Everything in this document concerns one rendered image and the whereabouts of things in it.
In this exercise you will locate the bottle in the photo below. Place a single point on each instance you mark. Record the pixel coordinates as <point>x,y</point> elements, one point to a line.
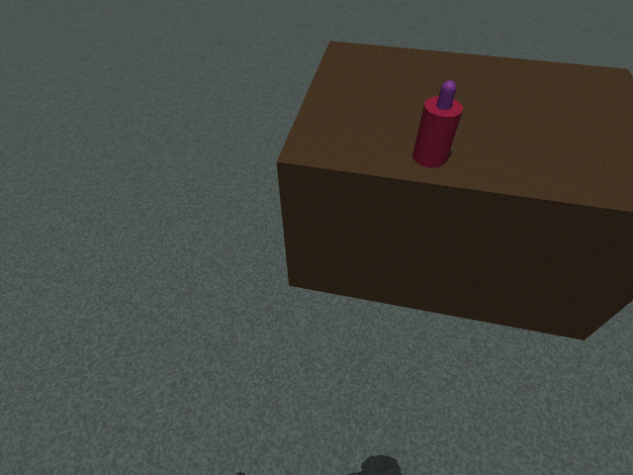
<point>437,128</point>

